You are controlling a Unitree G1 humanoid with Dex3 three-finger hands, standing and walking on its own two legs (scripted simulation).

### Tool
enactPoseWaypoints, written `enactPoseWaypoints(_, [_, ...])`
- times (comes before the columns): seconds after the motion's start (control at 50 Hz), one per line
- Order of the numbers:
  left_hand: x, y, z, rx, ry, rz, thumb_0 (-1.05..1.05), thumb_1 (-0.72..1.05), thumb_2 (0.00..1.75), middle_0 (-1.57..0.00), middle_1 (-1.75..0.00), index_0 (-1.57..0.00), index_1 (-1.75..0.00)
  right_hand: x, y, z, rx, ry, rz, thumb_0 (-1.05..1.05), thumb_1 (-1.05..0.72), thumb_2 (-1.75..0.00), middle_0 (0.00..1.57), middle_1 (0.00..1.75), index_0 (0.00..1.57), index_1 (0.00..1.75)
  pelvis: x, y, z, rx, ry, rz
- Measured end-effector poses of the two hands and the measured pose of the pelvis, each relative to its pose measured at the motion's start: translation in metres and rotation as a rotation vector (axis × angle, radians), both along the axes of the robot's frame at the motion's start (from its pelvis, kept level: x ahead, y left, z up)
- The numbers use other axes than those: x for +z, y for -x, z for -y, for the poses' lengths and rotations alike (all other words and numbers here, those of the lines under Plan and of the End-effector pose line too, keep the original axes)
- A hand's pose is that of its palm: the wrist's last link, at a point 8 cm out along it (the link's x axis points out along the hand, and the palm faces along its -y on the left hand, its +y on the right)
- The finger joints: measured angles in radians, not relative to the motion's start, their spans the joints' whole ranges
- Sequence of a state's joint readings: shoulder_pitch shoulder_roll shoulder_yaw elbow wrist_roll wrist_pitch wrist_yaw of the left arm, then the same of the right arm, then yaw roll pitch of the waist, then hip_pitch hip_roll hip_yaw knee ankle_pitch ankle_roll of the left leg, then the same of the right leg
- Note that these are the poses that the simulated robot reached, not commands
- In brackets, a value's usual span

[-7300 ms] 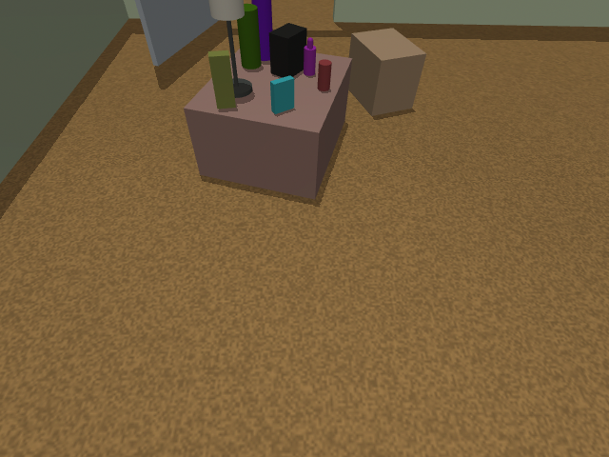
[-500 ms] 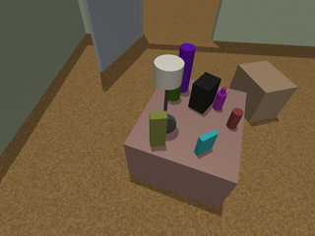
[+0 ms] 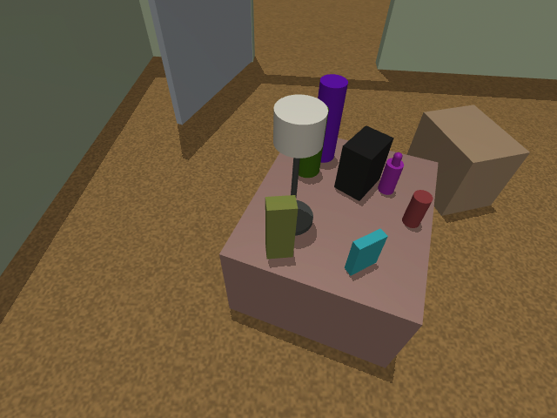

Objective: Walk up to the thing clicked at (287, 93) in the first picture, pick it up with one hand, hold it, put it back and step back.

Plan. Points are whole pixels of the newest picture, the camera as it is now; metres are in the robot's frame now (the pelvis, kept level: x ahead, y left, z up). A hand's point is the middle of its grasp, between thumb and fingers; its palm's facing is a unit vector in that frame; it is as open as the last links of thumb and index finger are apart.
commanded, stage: stand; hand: right
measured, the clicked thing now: (365, 252) +0.60 -0.25 -0.34
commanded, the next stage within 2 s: walk up in 0.24 s
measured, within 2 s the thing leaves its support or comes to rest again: neither
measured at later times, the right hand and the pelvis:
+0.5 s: hand out of the picture +0.11 -0.24 -0.15, palm faces +0.00 +0.92 -0.38, open 7.4 cm; pelvis +0.04 +0.06 -0.02, yaw -4 degrees
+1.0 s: hand out of the picture +0.16 -0.14 -0.19, palm faces +0.20 +0.93 -0.30, open 7.4 cm; pelvis +0.19 +0.13 -0.03, yaw -13 degrees
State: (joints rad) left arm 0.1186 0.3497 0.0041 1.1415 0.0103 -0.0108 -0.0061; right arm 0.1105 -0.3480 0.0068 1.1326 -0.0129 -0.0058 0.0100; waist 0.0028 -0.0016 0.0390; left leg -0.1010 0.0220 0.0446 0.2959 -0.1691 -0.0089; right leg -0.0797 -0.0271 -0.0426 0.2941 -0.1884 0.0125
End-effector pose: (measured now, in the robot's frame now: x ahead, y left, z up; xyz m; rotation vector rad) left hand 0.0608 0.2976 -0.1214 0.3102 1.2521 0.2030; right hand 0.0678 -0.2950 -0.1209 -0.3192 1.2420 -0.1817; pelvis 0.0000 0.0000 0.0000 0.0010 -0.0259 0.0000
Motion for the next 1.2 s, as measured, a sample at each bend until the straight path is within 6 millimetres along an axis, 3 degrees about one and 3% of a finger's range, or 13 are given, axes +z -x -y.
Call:
enactPoseWaypoints(0.3, [0.002, -0.002, -0.005, -0.01, -0.012, 0.037, 0.01, 0.9, 0.9, -0.2, -0.3, -0.21, -0.3, 0.0, -0.008, 0.005, 0.002, 0.001, 0.028, 0.01, -0.91, -0.89, 0.2, 0.3, 0.2, 0.3, -0.004, -0.003, -0.003, -0.02, 0.008, 0.004])
enactPoseWaypoints(0.44, [0.01, 0.018, -0.061, -0.003, -0.102, -0.034, 0.01, 0.9, 0.9, -0.21, -0.3, -0.21, -0.3, 0.005, -0.026, 0.004, -0.017, 0.03, 0.067, 0.01, -0.91, -0.89, 0.2, 0.3, 0.2, 0.3, -0.011, -0.022, -0.036, -0.069, 0.033, 0.007])
enactPoseWaypoints(0.52, [0.007, 0.01, -0.105, -0.013, -0.135, -0.073, 0.01, 0.9, 0.9, -0.21, -0.3, -0.21, -0.3, 0.005, -0.038, -0.015, -0.024, 0.054, 0.06, 0.01, -0.91, -0.89, 0.2, 0.3, 0.2, 0.3, -0.02, -0.042, -0.065, -0.077, 0.042, 0.014])
enactPoseWaypoints(0.6, [-0.011, -0.025, -0.15, -0.061, -0.163, -0.094, 0.01, 0.9, 0.9, -0.21, -0.3, -0.21, -0.3, -0.002, -0.047, -0.045, -0.062, 0.077, 0.087, 0.01, -0.91, -0.89, 0.2, 0.3, 0.2, 0.3, -0.037, -0.065, -0.098, -0.111, 0.008, 0.028])
enactPoseWaypoints(0.64, [-0.015, -0.052, -0.16, -0.095, -0.167, -0.09, 0.01, 0.9, 0.9, -0.2, -0.3, -0.21, -0.3, -0.003, -0.043, -0.063, -0.103, 0.064, 0.099, 0.01, -0.91, -0.89, 0.2, 0.3, 0.2, 0.3, -0.038, -0.075, -0.108, -0.131, 0.01, 0.031])
enactPoseWaypoints(0.76, [0.007, -0.146, -0.155, -0.196, -0.113, 0.046, 0.01, 0.91, 0.9, -0.2, -0.3, -0.2, -0.3, 0.001, -0.029, -0.105, -0.189, 0.0, 0.043, 0.01, -0.91, -0.89, 0.2, 0.3, 0.2, 0.3, -0.018, -0.111, -0.123, -0.155, 0.01, 0.016])
enactPoseWaypoints(0.88, [0.022, -0.223, -0.141, -0.301, -0.109, 0.111, 0.01, 0.9, 0.9, -0.2, -0.3, -0.21, -0.3, -0.014, -0.034, -0.116, -0.234, -0.031, 0.011, 0.01, -0.91, -0.89, 0.2, 0.3, 0.2, 0.3, -0.019, -0.149, -0.13, -0.191, -0.013, 0.014])
enactPoseWaypoints(0.98, [0.021, -0.269, -0.133, -0.326, -0.144, 0.175, 0.01, 0.9, 0.9, -0.2, -0.3, -0.21, -0.3, -0.035, -0.065, -0.115, -0.254, -0.04, -0.001, 0.01, -0.91, -0.89, 0.2, 0.3, 0.2, 0.3, -0.032, -0.182, -0.127, -0.218, 0.021, 0.021])
enactPoseWaypoints(1.12, [0.021, -0.301, -0.142, -0.323, -0.129, 0.162, 0.01, 0.9, 0.9, -0.21, -0.3, -0.21, -0.3, -0.023, -0.133, -0.122, -0.222, -0.008, 0.059, 0.01, -0.91, -0.89, 0.2, 0.3, 0.2, 0.3, -0.026, -0.22, -0.143, -0.262, 0.013, 0.016])
enactPoseWaypoints(1.2, [0.006, -0.32, -0.158, -0.346, -0.109, 0.128, 0.01, 0.9, 0.9, -0.21, -0.3, -0.21, -0.3, -0.017, -0.163, -0.129, -0.233, 0.04, 0.104, 0.01, -0.91, -0.89, 0.2, 0.3, 0.2, 0.3, -0.032, -0.238, -0.161, -0.286, 0.013, 0.014])
